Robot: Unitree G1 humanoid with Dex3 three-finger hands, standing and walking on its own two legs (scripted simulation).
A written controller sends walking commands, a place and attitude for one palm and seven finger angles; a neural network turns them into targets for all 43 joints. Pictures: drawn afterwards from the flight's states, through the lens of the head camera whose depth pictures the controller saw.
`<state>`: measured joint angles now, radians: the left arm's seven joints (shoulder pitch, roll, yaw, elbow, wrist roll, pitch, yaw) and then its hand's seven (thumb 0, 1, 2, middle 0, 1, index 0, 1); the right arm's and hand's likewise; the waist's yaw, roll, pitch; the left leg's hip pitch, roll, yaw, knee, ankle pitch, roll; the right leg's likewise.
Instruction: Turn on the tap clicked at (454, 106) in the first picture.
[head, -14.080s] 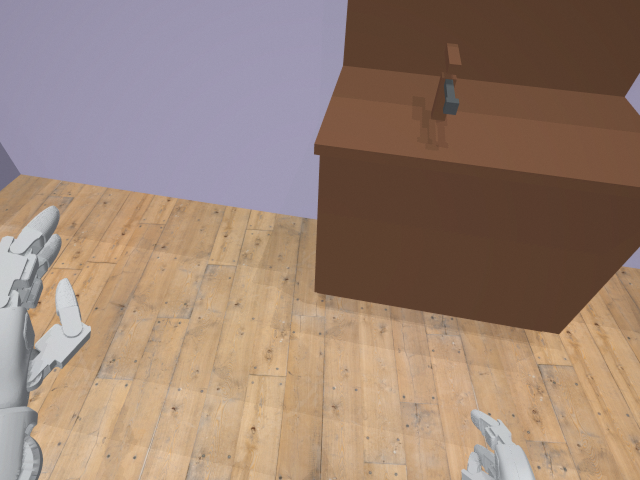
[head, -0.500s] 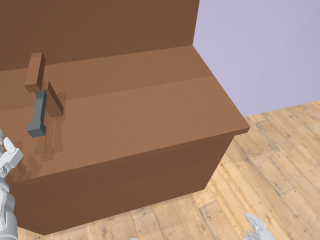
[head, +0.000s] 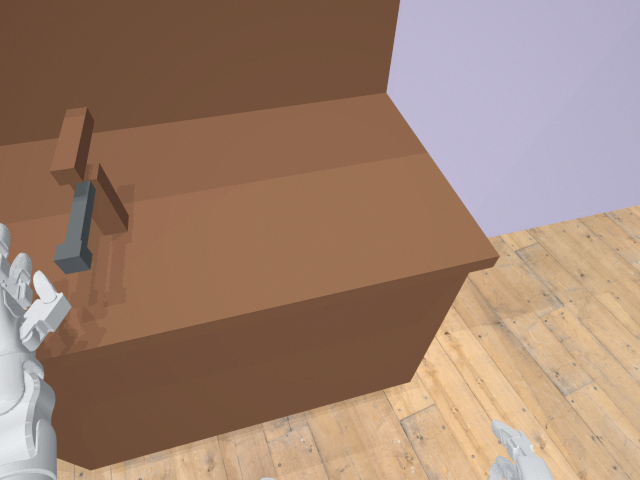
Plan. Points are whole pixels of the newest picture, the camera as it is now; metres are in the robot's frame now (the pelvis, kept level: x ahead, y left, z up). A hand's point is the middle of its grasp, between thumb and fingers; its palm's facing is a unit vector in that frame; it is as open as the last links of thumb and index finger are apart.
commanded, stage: push the lever round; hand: left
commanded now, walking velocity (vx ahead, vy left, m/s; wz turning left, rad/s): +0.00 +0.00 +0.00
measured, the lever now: (73, 257) +0.34 +0.33 +0.10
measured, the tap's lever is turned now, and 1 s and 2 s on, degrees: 0 15 43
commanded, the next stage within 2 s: none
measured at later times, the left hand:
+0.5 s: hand (89, 294) +0.30 +0.30 +0.08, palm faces +0.59 -0.80 -0.08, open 7.7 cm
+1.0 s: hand (124, 284) +0.31 +0.26 +0.08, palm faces +0.67 -0.74 -0.06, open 7.6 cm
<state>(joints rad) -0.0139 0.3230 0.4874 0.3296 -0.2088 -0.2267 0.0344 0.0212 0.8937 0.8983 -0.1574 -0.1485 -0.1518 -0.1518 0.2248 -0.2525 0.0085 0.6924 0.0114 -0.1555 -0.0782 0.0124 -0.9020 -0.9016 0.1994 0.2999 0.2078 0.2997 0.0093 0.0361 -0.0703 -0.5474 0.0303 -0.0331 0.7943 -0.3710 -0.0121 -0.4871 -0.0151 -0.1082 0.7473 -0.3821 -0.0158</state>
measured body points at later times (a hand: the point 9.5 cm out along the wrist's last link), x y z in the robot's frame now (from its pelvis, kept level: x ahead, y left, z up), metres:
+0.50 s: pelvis +0.00 -0.01 +0.00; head +0.03 -0.01 +0.45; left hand +0.26 +0.34 +0.09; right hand +0.14 -0.26 -0.10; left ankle +0.02 +0.12 -0.71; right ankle +0.00 -0.11 -0.71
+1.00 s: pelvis +0.00 +0.00 +0.00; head +0.02 -0.01 +0.45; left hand +0.27 +0.30 +0.09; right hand +0.16 -0.24 -0.10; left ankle +0.02 +0.12 -0.71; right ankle +0.00 -0.11 -0.71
